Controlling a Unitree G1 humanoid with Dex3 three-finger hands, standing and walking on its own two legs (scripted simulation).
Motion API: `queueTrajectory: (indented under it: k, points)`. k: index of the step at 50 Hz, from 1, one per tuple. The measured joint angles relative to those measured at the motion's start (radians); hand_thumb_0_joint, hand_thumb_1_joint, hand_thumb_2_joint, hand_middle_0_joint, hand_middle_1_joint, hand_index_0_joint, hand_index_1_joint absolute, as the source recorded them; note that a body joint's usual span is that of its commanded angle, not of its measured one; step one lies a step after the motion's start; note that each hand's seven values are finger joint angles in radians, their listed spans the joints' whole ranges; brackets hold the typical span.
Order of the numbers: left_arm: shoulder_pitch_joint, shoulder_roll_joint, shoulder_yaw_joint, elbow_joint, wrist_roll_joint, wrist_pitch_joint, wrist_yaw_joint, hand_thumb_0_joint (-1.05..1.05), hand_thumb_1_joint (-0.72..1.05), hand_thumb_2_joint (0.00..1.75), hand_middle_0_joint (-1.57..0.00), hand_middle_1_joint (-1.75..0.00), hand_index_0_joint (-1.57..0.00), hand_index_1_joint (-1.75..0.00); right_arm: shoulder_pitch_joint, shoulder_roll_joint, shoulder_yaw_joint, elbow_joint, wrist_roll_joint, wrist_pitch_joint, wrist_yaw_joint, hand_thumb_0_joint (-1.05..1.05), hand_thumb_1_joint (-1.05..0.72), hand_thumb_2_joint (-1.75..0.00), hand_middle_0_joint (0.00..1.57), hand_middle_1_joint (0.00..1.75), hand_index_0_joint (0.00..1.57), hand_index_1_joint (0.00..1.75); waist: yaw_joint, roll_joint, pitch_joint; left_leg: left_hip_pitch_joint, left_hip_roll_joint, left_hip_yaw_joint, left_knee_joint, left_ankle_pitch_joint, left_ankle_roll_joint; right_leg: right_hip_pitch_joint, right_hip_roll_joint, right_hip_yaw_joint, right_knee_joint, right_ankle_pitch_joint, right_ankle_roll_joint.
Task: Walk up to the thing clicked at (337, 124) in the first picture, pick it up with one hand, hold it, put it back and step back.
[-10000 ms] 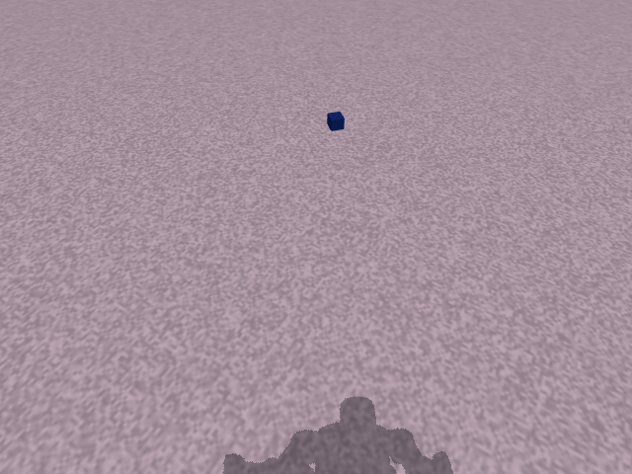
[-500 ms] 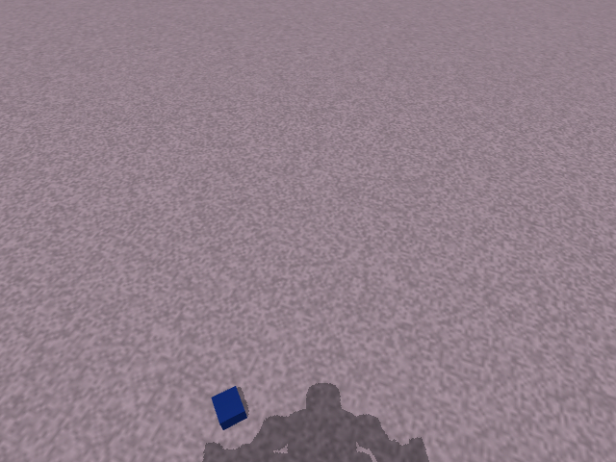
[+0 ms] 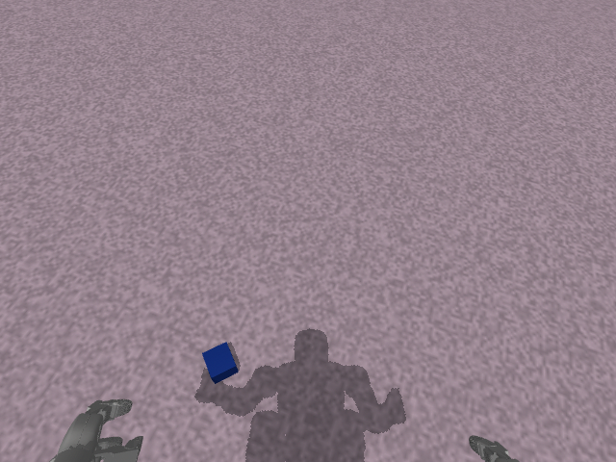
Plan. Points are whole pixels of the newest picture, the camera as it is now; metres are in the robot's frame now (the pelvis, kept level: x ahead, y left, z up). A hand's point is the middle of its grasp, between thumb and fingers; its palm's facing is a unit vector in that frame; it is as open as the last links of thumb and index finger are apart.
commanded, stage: rise first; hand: left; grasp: from above
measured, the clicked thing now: (220, 362) +0.44 +0.24 -0.73
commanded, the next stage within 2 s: none
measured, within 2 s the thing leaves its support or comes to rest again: neither
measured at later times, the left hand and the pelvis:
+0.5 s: hand out of the picture +0.14 +0.27 -0.21, palm faces -0.14 -0.86 -0.49, open 14.1 cm; pelvis +0.00 +0.01 -0.07, yaw +0 degrees
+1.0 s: hand (148, 424) +0.23 +0.31 -0.39, palm faces -0.37 -0.41 -0.83, open 14.1 cm; pelvis -0.05 +0.00 -0.24, yaw -1 degrees
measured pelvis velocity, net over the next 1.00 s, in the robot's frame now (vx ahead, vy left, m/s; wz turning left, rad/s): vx -0.05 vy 0.00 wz -0.02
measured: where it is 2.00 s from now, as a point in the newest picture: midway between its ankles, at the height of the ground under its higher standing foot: outside the picture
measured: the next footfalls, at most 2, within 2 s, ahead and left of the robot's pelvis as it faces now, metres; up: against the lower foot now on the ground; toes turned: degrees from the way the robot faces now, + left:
none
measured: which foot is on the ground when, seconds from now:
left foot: down 0.00-1.00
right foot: down 0.00-1.00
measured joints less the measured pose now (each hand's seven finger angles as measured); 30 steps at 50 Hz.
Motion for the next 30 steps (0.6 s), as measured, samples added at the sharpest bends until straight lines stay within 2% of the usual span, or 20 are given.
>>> queueTrajectory:
  k: [5,9,14,22,27,30]
  points:
    - [0.046,-0.010,-0.003,-0.089,0.057,0.065,0.025,0.00,0.13,0.91,-0.16,-0.88,-0.18,-0.86,0.051,0.013,-0.007,-0.069,0.004,0.013,0.008,0.01,-1.01,-0.92,0.20,0.29,0.20,0.30,-0.008,0.012,-0.039,-0.079,0.004,0.000,0.095,-0.048,0.002,-0.074,0.000,0.003,0.084,-0.041,0.003]
    - [0.092,-0.025,-0.007,-0.144,0.076,0.112,0.048,0.00,-0.15,0.93,-0.14,-0.97,-0.16,-0.95,0.059,0.009,-0.011,-0.113,0.002,-0.001,0.013,0.01,-1.00,-0.92,0.20,0.29,0.20,0.30,-0.013,0.023,-0.068,-0.166,0.006,0.000,0.192,-0.093,0.007,-0.159,-0.002,0.005,0.177,-0.084,0.007]
    - [0.150,-0.042,0.008,-0.253,0.100,0.125,0.066,0.00,-0.40,0.96,-0.12,-1.02,-0.14,-1.02,0.047,0.008,-0.020,-0.158,-0.007,-0.041,0.010,0.01,-0.99,-0.92,0.20,0.29,0.20,0.30,-0.003,0.021,-0.090,-0.294,0.008,-0.005,0.338,-0.157,0.010,-0.286,-0.006,0.005,0.321,-0.147,0.009]
    - [0.237,-0.040,-0.003,-0.439,0.148,0.171,0.073,0.00,-0.55,0.98,-0.11,-1.05,-0.11,-1.05,-0.001,0.021,-0.018,-0.200,-0.016,-0.079,-0.005,0.01,-0.97,-0.91,0.20,0.29,0.20,0.30,0.005,0.020,-0.108,-0.415,0.012,-0.018,0.478,-0.217,0.011,-0.399,-0.006,-0.003,0.454,-0.207,0.010]
    - [0.271,-0.037,-0.015,-0.500,0.171,0.204,0.076,0.00,-0.56,0.98,-0.10,-1.06,-0.10,-1.06,-0.015,0.025,-0.011,-0.226,-0.021,-0.102,-0.009,0.01,-0.95,-0.91,0.20,0.29,0.20,0.30,0.003,0.025,-0.127,-0.472,0.014,-0.026,0.531,-0.239,0.011,-0.450,-0.006,-0.009,0.502,-0.229,0.009]
    - [0.262,-0.031,-0.018,-0.495,0.199,0.203,0.082,0.00,-0.55,0.97,-0.09,-1.06,-0.10,-1.06,-0.020,0.024,-0.007,-0.240,-0.024,-0.119,-0.010,0.01,-0.94,-0.90,0.20,0.29,0.20,0.30,0.003,0.026,-0.138,-0.524,0.014,-0.031,0.577,-0.255,0.011,-0.500,-0.007,-0.012,0.547,-0.246,0.009]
